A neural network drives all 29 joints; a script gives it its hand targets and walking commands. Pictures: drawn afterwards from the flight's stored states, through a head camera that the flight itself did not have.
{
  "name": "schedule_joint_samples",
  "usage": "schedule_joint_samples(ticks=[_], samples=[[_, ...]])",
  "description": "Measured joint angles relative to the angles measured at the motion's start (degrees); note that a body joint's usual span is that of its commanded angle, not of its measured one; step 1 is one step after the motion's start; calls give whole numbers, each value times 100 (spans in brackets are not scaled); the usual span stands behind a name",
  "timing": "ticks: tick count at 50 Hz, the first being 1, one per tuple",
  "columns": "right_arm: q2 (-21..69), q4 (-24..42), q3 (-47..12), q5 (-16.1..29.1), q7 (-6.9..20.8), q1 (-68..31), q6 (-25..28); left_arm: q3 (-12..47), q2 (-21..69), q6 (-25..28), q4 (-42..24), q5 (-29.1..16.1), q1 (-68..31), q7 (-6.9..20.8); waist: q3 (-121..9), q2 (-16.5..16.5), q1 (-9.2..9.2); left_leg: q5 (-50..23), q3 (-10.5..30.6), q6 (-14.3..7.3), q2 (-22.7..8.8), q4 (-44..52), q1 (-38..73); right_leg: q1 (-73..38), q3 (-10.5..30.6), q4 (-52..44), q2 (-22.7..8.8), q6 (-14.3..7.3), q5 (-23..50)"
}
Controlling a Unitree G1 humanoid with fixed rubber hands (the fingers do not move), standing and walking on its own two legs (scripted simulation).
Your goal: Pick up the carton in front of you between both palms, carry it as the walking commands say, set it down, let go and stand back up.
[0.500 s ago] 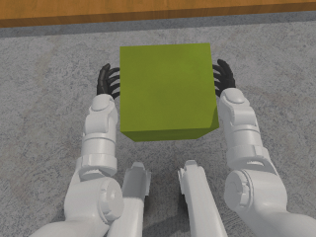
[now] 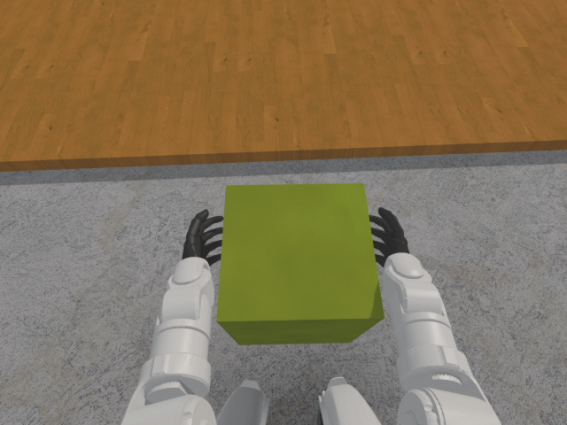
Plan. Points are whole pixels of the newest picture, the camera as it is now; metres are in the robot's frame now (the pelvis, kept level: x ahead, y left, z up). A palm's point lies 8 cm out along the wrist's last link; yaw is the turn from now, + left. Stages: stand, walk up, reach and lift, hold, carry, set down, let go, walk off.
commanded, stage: reach and lift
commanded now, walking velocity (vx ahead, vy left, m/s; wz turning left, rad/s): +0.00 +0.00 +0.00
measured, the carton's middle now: (294, 272) +0.35 +0.00 -0.10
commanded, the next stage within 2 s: hold in 1.42 s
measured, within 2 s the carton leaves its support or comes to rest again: neither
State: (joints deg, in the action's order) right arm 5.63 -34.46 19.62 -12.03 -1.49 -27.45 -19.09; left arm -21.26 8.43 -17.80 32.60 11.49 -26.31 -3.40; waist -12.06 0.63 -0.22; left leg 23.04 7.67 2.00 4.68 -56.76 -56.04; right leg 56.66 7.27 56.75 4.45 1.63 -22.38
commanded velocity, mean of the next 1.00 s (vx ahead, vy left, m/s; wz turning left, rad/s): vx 0.00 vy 0.00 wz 0.00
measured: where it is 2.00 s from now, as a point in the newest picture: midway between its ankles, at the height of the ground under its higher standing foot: outside the picture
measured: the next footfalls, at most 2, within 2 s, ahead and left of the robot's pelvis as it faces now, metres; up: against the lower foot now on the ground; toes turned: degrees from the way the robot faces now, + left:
none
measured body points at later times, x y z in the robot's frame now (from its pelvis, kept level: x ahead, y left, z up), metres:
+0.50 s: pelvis +0.03 +0.00 +0.07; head -0.01 +0.00 +0.52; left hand +0.33 +0.15 +0.09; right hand +0.33 -0.15 +0.09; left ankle +0.03 +0.13 -0.67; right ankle +0.04 -0.13 -0.67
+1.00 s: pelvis +0.02 +0.00 +0.08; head -0.01 +0.00 +0.52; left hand +0.33 +0.15 +0.10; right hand +0.33 -0.15 +0.10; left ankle +0.03 +0.13 -0.67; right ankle +0.04 -0.13 -0.67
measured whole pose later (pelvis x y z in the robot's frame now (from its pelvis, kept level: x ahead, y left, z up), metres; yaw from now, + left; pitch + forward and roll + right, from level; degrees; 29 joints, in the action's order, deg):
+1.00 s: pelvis +0.02 +0.00 +0.08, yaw +0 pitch -4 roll +0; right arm 9.3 -20.4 16.0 -16.9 0.2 -17.4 -36.7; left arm -16.8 9.4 -35.6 20.5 17.2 -17.9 0.9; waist -0.2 0.1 -0.3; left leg 12.2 8.0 1.0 2.1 -23.6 -7.6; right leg 8.2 7.9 23.8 2.4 0.7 -11.6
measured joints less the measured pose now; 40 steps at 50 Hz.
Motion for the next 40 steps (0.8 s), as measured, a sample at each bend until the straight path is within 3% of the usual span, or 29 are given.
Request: schedule_joint_samples(ticks=[10,22,29,40], samples=[[167,506,-239,-3,3,845,-342,305,80,-360,-438,39,790,75,255,-25,-1,-438,44,-72,-104,1554,2069,-2077,66,-1566,-88,-40,440],[280,1222,-546,-173,1,1356,-1324,653,13,-1348,-1011,219,1183,228,617,-50,13,-920,74,-122,-203,3001,4255,-4276,96,-3031,-191,-70,924],[343,1078,-309,-469,141,1083,-1617,425,81,-1639,-859,524,906,353,915,-59,17,-977,55,-127,-206,3057,4584,-4596,96,-3073,-200,-69,975],[373,1179,-195,-513,197,849,-1636,276,140,-1660,-1010,594,707,402,1179,-57,2,-1031,33,-108,-224,3071,4626,-4625,88,-3066,-192,-73,1026]])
